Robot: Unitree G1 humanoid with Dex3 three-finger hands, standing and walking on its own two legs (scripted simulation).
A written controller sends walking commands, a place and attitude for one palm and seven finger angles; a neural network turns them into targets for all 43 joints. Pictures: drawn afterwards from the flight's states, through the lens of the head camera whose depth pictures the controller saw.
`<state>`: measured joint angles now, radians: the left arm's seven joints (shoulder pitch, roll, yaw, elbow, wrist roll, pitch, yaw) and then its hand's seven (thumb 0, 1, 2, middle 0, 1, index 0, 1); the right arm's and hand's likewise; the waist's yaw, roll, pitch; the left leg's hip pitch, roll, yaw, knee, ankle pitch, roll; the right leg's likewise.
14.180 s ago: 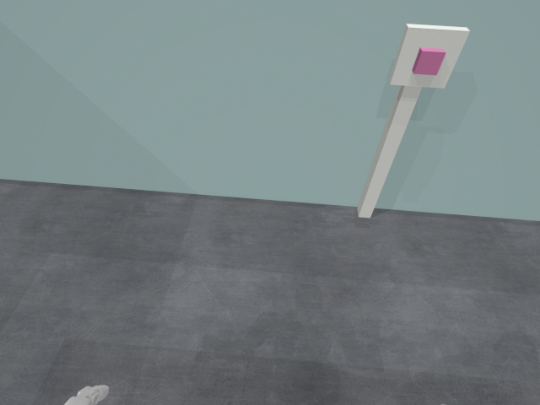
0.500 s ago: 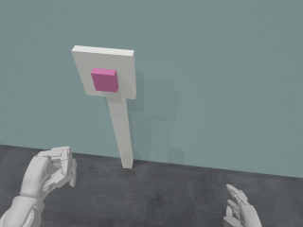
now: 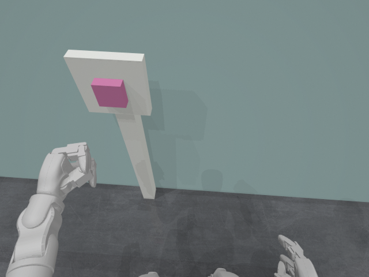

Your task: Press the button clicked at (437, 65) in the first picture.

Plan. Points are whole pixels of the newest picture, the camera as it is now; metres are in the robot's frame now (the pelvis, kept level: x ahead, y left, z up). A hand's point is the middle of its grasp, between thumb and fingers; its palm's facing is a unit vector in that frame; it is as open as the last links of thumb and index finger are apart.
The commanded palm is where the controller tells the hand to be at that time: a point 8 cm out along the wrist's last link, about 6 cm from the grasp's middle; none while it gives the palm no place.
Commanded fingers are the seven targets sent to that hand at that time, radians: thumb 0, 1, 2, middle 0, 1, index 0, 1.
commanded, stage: aim a knuckle at the button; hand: left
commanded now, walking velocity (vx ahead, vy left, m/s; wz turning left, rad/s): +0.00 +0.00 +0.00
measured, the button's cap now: (111, 92) +0.53 +0.20 +0.08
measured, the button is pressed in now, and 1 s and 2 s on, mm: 0 0 0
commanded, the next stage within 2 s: press the button with the knuckle in 1.46 s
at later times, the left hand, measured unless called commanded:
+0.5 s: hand (109, 144) +0.39 +0.18 +0.05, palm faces -0.05 -1.00 -0.03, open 3.1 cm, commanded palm +0.37 +0.23 +0.06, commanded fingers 0.00 0.90 0.90 -1.30 -1.50 -1.30 -1.50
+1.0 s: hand (123, 130) +0.43 +0.16 +0.05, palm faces -0.05 -1.00 -0.03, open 3.1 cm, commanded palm +0.40 +0.22 +0.05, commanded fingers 0.00 0.90 0.90 -1.30 -1.50 -1.30 -1.50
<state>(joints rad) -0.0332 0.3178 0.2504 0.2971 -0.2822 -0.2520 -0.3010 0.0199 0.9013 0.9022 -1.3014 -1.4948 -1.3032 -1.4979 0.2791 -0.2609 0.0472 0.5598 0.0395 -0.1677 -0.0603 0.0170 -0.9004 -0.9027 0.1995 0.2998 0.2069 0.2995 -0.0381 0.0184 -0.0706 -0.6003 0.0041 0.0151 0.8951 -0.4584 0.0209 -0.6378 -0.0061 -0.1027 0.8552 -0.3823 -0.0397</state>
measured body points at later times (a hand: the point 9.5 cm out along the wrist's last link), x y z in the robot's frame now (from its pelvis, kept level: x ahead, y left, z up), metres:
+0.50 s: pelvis +0.00 +0.01 +0.00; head +0.08 +0.01 +0.44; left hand +0.39 +0.24 +0.06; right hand +0.11 -0.25 -0.11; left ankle -0.01 +0.10 -0.69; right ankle +0.03 -0.10 -0.69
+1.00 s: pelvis +0.00 +0.01 -0.01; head +0.08 +0.01 +0.43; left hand +0.43 +0.22 +0.06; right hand +0.03 -0.25 -0.13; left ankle -0.01 +0.10 -0.69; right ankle +0.03 -0.10 -0.69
